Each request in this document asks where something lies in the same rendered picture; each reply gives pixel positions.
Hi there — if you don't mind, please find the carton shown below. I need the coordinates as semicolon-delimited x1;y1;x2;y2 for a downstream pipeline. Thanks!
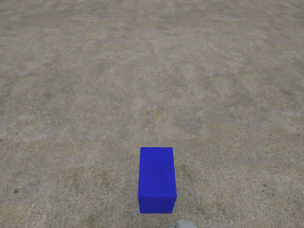
138;147;177;214

